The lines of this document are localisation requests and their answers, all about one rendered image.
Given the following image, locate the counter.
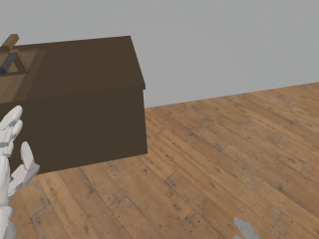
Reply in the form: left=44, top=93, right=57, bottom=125
left=0, top=34, right=148, bottom=177

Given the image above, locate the tap lever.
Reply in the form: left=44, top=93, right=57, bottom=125
left=0, top=53, right=17, bottom=75

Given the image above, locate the robot left forearm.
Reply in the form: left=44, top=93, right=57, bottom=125
left=0, top=205, right=17, bottom=239

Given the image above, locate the robot right hand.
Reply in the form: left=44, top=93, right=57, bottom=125
left=233, top=217, right=261, bottom=239

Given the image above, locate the robot left hand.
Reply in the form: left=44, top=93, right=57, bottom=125
left=0, top=106, right=40, bottom=207

